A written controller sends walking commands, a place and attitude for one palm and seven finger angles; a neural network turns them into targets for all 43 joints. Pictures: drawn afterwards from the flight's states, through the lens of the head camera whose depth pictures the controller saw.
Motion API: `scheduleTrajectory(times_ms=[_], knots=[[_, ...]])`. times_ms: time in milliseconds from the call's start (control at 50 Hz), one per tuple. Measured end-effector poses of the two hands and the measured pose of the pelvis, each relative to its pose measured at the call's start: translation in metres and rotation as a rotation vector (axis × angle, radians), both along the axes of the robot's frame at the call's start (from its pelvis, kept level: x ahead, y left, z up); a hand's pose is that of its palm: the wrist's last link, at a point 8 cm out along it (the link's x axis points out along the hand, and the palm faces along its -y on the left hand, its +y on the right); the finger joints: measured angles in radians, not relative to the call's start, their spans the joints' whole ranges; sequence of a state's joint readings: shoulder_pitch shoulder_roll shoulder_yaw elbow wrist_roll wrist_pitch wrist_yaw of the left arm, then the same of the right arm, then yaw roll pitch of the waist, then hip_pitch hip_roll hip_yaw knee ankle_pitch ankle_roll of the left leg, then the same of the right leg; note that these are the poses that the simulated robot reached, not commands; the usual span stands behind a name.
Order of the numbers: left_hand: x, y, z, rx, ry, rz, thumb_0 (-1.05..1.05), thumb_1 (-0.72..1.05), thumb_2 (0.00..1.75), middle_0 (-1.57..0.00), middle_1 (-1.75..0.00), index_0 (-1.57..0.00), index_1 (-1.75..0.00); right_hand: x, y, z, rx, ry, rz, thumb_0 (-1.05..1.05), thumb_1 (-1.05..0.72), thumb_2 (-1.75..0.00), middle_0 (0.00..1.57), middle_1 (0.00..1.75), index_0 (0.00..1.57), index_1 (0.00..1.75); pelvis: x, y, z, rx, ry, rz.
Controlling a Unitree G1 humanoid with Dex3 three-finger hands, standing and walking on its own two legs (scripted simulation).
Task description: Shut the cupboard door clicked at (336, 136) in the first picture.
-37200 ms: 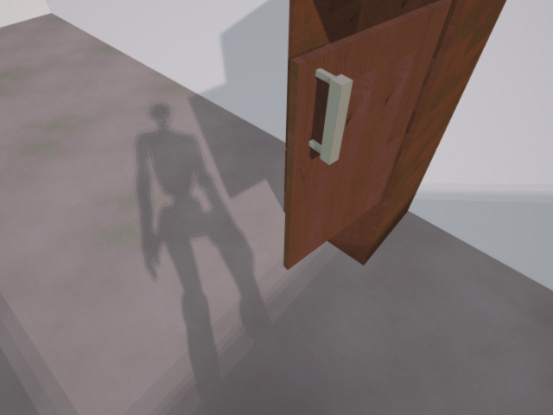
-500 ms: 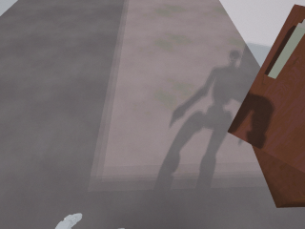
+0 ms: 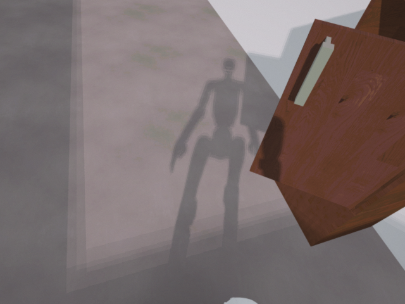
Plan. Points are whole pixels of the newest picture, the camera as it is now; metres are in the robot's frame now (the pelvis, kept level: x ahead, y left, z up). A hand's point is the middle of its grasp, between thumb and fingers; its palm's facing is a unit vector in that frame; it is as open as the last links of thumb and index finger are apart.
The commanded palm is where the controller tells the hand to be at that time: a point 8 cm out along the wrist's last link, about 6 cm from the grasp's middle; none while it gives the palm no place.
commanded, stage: turn to face it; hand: left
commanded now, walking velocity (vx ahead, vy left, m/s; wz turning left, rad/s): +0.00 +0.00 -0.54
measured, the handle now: (313, 72) +0.61 -0.20 +0.15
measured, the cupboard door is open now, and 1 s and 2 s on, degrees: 51 51 51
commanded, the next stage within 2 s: take the last steps up to it in 0.48 s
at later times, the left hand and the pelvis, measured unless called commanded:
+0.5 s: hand out of the picture +0.14 +0.13 -0.16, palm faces -0.23 -0.94 -0.24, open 7.4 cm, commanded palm none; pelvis +0.02 -0.04 +0.00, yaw -14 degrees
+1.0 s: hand (168, 263) +0.23 +0.09 -0.17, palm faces -0.42 -0.89 -0.18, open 7.4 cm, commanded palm none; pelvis +0.08 -0.07 +0.01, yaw -23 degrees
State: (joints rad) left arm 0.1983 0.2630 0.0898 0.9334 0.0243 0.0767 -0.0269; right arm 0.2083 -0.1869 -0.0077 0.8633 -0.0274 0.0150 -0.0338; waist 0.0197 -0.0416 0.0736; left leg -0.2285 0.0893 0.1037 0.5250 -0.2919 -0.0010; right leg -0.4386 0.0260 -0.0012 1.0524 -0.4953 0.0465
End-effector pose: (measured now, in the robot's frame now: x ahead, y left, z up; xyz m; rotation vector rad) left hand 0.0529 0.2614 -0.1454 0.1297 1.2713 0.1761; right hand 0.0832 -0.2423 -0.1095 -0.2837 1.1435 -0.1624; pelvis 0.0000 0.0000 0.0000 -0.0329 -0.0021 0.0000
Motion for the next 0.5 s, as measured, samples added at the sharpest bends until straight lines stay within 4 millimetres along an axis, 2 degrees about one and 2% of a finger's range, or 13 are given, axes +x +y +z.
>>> scheduleTrajectory(times_ms=[100,240,280,340,500], knots=[[0.042,-0.007,0.012,0.022,-0.045,-0.090,0.01,0.91,0.90,-0.20,-0.30,-0.19,-0.30,-0.032,-0.009,-0.009,0.028,0.046,-0.090,0.00,-0.91,-0.90,0.21,0.30,0.20,0.30,0.003,-0.005,0.001,-0.002,-0.005,-0.063],[0.096,-0.045,0.021,0.087,-0.135,-0.238,0.00,0.91,0.90,-0.20,-0.30,-0.19,-0.30,-0.080,-0.043,-0.046,0.087,0.114,-0.242,0.00,-0.90,-0.90,0.21,0.30,0.20,0.30,0.009,-0.031,-0.016,0.025,-0.012,-0.149],[0.100,-0.056,0.026,0.096,-0.147,-0.258,0.00,0.91,0.90,-0.20,-0.30,-0.19,-0.30,-0.088,-0.051,-0.050,0.090,0.142,-0.275,0.01,-0.91,-0.90,0.21,0.30,0.20,0.30,0.009,-0.034,-0.015,0.023,-0.016,-0.159],[0.097,-0.068,0.031,0.098,-0.125,-0.270,0.00,0.90,0.90,-0.20,-0.30,-0.19,-0.30,-0.090,-0.058,-0.043,0.094,0.146,-0.307,0.01,-0.91,-0.90,0.20,0.30,0.20,0.30,0.011,-0.039,-0.006,0.040,-0.012,-0.187],[0.090,-0.087,0.022,0.040,-0.048,-0.305,0.00,0.90,0.90,-0.21,-0.30,-0.20,-0.30,-0.078,-0.060,-0.024,0.084,0.096,-0.346,0.01,-0.91,-0.90,0.20,0.30,0.20,0.30,0.022,-0.043,0.003,0.048,-0.001,-0.242]])
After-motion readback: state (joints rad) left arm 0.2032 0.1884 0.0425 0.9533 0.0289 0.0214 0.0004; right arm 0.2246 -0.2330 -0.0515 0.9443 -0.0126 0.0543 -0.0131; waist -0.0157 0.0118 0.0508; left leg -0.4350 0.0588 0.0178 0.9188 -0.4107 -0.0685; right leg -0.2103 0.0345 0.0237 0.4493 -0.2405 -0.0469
